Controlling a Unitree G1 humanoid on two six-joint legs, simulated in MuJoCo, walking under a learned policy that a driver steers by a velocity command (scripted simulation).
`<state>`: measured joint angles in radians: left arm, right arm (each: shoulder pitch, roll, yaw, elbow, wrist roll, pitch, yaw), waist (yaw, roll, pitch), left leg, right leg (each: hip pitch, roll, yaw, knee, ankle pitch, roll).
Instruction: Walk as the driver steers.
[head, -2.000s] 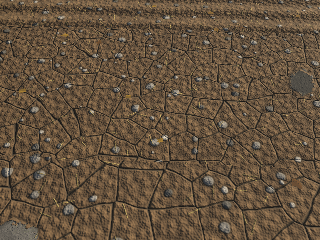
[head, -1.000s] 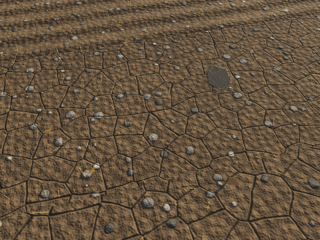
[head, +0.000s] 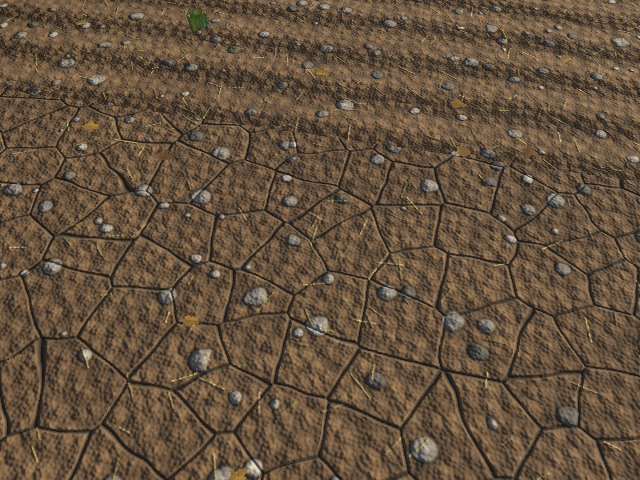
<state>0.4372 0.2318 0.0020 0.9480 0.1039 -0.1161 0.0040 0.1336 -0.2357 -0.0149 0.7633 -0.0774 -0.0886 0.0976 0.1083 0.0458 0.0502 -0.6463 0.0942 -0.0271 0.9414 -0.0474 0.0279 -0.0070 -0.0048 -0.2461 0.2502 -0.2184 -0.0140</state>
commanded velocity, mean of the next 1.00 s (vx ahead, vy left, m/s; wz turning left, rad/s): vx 0.10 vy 0.00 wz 0.33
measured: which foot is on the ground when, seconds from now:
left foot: up 0.00-0.10, down 0.12-0.66, up 0.68-1.00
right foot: down 0.00-0.14, up 0.16-0.62, down 0.64-1.00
